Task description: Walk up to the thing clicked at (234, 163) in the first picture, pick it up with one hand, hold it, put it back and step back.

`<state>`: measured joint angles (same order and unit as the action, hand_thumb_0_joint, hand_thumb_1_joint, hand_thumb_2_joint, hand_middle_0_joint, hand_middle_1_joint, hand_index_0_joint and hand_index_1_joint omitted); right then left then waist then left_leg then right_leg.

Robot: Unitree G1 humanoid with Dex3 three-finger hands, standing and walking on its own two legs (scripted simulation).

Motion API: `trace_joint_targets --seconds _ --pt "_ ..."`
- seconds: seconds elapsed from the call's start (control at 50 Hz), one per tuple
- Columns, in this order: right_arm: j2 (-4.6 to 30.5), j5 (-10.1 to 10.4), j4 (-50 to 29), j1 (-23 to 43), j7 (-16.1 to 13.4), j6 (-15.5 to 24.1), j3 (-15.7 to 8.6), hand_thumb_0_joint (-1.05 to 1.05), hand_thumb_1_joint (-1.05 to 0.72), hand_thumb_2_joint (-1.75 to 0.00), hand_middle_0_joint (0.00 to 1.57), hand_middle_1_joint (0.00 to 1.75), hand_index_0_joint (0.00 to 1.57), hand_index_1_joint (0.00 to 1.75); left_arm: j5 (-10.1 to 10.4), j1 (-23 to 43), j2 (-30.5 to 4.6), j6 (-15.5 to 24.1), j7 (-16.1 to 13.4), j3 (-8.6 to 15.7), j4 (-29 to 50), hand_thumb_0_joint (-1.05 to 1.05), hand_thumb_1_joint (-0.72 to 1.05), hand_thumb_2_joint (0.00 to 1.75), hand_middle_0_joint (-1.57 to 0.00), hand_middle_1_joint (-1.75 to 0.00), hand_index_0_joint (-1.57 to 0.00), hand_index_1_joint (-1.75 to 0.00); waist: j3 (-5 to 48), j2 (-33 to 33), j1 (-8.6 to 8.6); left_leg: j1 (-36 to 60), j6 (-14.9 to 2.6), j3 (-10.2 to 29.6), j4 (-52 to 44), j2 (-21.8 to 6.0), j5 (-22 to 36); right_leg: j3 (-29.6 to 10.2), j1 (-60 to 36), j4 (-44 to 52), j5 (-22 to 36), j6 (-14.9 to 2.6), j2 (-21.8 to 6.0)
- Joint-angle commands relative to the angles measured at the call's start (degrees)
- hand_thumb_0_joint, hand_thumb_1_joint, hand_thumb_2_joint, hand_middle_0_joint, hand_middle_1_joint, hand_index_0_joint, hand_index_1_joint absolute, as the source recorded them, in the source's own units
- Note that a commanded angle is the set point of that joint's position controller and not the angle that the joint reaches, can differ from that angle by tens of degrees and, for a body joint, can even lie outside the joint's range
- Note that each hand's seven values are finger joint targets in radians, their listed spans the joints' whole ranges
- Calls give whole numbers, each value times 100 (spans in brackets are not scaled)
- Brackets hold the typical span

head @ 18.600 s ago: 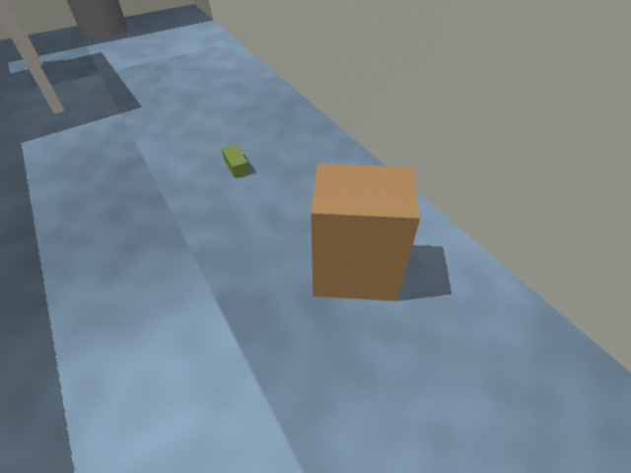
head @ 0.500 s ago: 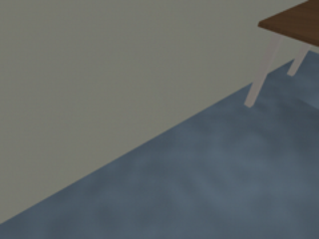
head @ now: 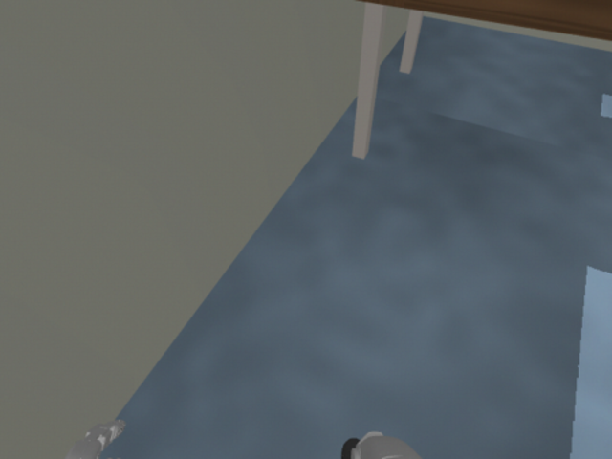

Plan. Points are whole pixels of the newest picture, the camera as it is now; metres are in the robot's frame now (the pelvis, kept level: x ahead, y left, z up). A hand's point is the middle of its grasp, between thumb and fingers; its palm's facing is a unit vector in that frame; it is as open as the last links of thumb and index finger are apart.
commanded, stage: walk up
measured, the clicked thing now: out of the picture -0.48 -1.41 -0.71
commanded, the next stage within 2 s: none
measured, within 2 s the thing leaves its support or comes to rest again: neither
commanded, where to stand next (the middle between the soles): +0.07 -0.03 m, yaw -119 degrees
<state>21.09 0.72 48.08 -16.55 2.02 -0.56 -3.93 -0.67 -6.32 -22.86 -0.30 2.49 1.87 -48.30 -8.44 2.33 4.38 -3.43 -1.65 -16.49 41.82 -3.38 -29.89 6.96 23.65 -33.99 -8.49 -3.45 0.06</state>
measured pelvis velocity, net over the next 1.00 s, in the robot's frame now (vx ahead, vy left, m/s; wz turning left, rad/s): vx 0.03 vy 0.07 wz -1.05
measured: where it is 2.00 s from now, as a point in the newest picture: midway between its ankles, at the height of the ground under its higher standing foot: outside the picture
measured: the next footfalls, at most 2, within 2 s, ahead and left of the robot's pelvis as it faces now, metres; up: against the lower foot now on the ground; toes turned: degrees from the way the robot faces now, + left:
left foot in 0.26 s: +0.20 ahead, +0.17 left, +0.00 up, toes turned -17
right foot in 0.64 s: -0.08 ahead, -0.07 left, +0.00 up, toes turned -44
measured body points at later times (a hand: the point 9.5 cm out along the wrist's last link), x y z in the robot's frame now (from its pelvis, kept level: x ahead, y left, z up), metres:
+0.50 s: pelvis +0.03 +0.10 +0.01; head +0.08 +0.08 +0.46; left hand +0.29 +0.33 -0.10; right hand -0.03 -0.25 -0.08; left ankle +0.16 +0.18 -0.71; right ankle -0.05 -0.06 -0.65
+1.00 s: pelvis +0.03 +0.07 +0.00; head +0.04 +0.06 +0.45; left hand +0.35 +0.17 -0.10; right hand -0.23 -0.15 -0.10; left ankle +0.12 +0.08 -0.71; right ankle -0.10 -0.03 -0.70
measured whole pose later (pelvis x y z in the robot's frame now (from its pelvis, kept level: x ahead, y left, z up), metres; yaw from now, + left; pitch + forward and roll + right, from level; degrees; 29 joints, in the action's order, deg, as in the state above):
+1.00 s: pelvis +0.03 +0.07 +0.00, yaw -60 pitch -2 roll -1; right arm 24.5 -2.1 46.3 -17.1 2.1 1.0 -3.8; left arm -1.3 -17.9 -24.5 -2.4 0.1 3.4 -44.2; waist -3.8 0.2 1.6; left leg -21.3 -3.2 -4.3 41.5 0.7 -18.3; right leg -12.9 21.9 -48.4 -24.4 0.5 4.6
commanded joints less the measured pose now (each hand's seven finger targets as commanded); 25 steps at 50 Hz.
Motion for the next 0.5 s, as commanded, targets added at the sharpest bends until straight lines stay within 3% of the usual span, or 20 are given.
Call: trace_joint_targets --seconds 0.0,0.02,0.04,0.06,0.08,0.1,0.14,0.16,0.18,0.2,0.22,0.24,0.26,0.28,0.3,0.32,0.34,0.38,0.42,0.48 --pt "1118 98 -815 93 -83 95 -221 0 -90 -90 20 30 20 30 66 -1401 -1723 -1 -276 526 545 0 90 90 -20 -30 -20 -30 2433 -1173 -1006 -3312 478 2009 4510 374 -854 -4851 -3718 1112 2433 -2144 -2560" --pt "1175 82 -813 470 -73 124 -209 0 -90 -90 20 30 20 30 142 -1075 -1555 -84 -324 529 666 0 90 90 -20 -30 -20 -30 2101 -642 -911 -3110 326 2310 4136 100 -594 -4242 -3268 1380 1663 -1863 -2222" --pt "1116 65 -827 679 -33 149 -215 0 -90 -90 20 30 20 30 125 -742 -1337 -143 -344 440 729 0 90 90 -20 -30 -20 -30 1739 -401 -740 -3099 252 2191 3595 -2 -186 -3549 -2826 1345 1541 -1470 -1764" --pt "1121 36 -769 674 -32 109 -241 0 -90 -90 20 30 20 30 49 -304 -1187 -165 -363 381 842 0 90 90 -20 -30 -20 -30 1194 -364 -470 -2767 284 2070 2730 -169 39 -2917 -1842 1313 1290 -1075 -1352" --pt "1130 6 -669 475 -43 61 -248 0 -90 -90 20 30 20 30 -11 30 -1152 -179 -331 405 993 0 90 90 -20 -30 -20 -30 924 -504 -288 -2274 322 1861 2202 -73 333 -2350 -1056 1263 1313 -842 -849" --pt "1058 -22 -583 305 -55 16 -235 0 -90 -90 20 30 20 30 -74 101 -1070 -203 -258 418 1088 0 90 90 -20 -30 -20 -30 792 -674 -261 -2124 380 1595 1627 113 448 -2034 -888 1150 1909 -780 -484" --pt "901 33 -501 -44 -203 -19 -251 0 -90 -90 20 30 20 30 -218 82 -1103 -210 -127 475 1321 0 90 90 -20 -30 -20 -30 994 -991 -286 -1801 421 1398 655 370 487 -1916 -863 870 3308 -827 -321" --pt "904 48 -491 -164 -290 -5 -273 0 -90 -90 20 30 20 30 -284 79 -1178 -238 -81 536 1464 0 90 90 -20 -30 -20 -30 1138 -1148 -302 -1600 401 1366 214 454 607 -2011 -779 704 3531 -862 -333" --pt "913 38 -460 -283 -373 7 -304 0 -90 -90 20 30 20 30 -318 157 -1182 -260 -37 572 1594 0 90 90 -20 -30 -20 -30 1278 -1065 -210 -1332 359 1323 -193 535 1024 -2004 -582 490 3294 -779 -233" --pt "885 12 -417 -519 -428 28 -329 0 -90 -90 20 30 20 30 -313 299 -1122 -284 -13 583 1724 0 90 90 -20 -30 -20 -30 1456 -920 -50 -838 333 1305 -776 604 1673 -2047 -264 167 2675 -641 -86" --pt "1039 -76 -395 -772 -459 77 -368 0 -90 -90 20 30 20 30 -285 405 -865 -297 -17 529 1857 0 90 90 -20 -30 -20 -30 1576 -465 171 -39 236 1702 -1564 336 2365 -2106 590 -295 1132 -349 141" --pt "1556 -205 -560 -566 -493 89 -490 0 -90 -90 20 30 20 30 -292 159 -443 -321 -13 469 1900 0 90 90 -20 -30 -20 -30 1640 982 146 195 -200 3193 -2226 -1036 1890 -1656 1268 -1440 -1010 29 770" --pt "1939 -262 -898 189 -514 69 -584 0 -90 -90 20 30 20 30 -366 -316 -622 -414 -42 548 1701 0 90 90 -20 -30 -20 -30 1542 1242 -230 -804 -975 4412 -2725 -2672 1619 -1591 1164 -2691 -2337 404 616" --pt "2122 -158 -1091 773 -498 42 -677 0 -90 -90 20 30 20 30 -372 -580 -1171 -513 -37 683 1501 0 90 90 -20 -30 -20 -30 1410 998 -348 -1461 -1522 4432 -2943 -3081 1741 -1494 677 -3601 -2331 461 292" --pt "1875 -200 -1096 916 -529 87 -644 0 -90 -90 20 30 20 30 -373 -432 -1288 -516 8 742 1463 0 90 90 -20 -30 -20 -30 1156 506 -434 -1438 -1486 3905 -2690 -2783 2331 -1515 811 -4024 -1976 506 24" --pt "1635 -201 -1025 884 -563 134 -565 0 -90 -90 20 30 20 30 -332 -290 -1198 -514 68 781 1416 0 90 90 -20 -30 -20 -30 918 402 -512 -1608 -1266 3187 -2459 -2299 2640 -1589 834 -4297 -1617 521 -83" --pt "1513 -227 -996 875 -593 175 -559 0 -90 -90 20 30 20 30 -308 -385 -1184 -518 164 820 1368 0 90 90 -20 -30 -20 -30 1015 360 -593 -1339 -991 2603 -2218 -1896 2649 -1593 872 -4276 -1286 511 -181" --pt "1506 -261 -888 710 -598 228 -580 0 -90 -90 20 30 20 30 -244 -633 -1022 -489 349 763 1342 0 90 90 -20 -30 -20 -30 1202 526 -588 -573 -730 1910 -1871 -1507 2695 -1387 1123 -3443 -1197 562 -317" --pt "1671 -301 -794 396 -572 268 -647 0 -90 -90 20 30 20 30 -245 -360 -953 -481 478 731 1499 0 90 90 -20 -30 -20 -30 1242 574 -348 -96 -837 1785 -1894 -1632 2483 -1154 1198 -2807 -1448 636 -453" --pt "2018 -316 -734 41 -459 304 -753 0 -90 -90 20 30 20 30 -230 -179 -990 -435 499 706 1566 0 90 90 -20 -30 -20 -30 1331 842 -115 188 -1070 1588 -1870 -2090 2222 -910 1158 -2016 -1942 556 -572"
